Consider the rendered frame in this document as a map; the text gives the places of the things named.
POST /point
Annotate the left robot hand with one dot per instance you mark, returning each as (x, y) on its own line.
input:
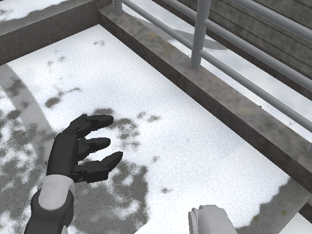
(71, 146)

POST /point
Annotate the left robot forearm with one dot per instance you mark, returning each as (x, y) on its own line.
(52, 206)

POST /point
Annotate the right robot thigh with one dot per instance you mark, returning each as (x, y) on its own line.
(210, 219)

